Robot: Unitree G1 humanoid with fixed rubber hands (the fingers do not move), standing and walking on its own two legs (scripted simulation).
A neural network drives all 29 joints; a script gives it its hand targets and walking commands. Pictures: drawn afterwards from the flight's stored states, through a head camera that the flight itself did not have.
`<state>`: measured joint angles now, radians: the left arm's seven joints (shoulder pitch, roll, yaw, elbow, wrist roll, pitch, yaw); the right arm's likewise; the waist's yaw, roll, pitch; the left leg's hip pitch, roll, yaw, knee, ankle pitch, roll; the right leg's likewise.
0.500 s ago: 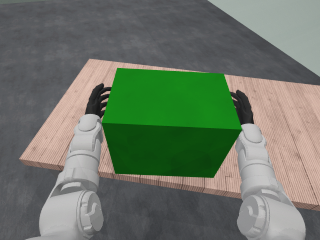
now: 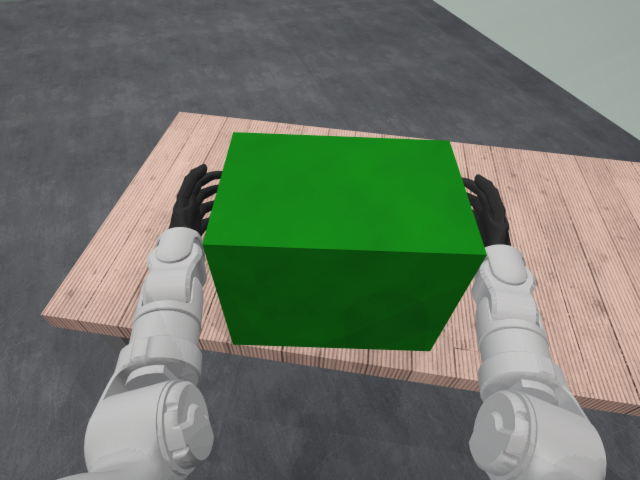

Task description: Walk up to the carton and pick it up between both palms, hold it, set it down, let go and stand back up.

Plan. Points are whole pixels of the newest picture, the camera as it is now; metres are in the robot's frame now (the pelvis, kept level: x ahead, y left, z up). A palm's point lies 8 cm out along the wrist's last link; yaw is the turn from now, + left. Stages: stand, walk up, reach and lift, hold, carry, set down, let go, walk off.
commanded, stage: set down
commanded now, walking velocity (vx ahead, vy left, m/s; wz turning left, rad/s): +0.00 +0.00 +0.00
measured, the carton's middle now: (336, 247) +0.43 +0.00 +0.05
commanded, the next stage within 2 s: none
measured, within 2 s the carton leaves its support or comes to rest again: neither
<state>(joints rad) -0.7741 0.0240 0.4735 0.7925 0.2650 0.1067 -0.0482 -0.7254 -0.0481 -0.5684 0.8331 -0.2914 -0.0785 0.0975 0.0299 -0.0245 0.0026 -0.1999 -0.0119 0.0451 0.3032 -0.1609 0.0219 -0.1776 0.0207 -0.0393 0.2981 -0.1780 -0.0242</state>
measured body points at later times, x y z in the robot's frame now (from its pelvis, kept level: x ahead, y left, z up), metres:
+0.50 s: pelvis -0.01 +0.00 +0.00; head +0.04 +0.01 +0.45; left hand +0.42 +0.19 +0.09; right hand +0.42 -0.19 +0.09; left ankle -0.01 +0.10 -0.75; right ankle -0.02 -0.10 -0.75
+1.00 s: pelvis -0.03 -0.01 -0.02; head +0.04 +0.00 +0.42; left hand +0.43 +0.24 +0.07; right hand +0.44 -0.26 +0.08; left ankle -0.01 +0.10 -0.75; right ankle -0.02 -0.10 -0.75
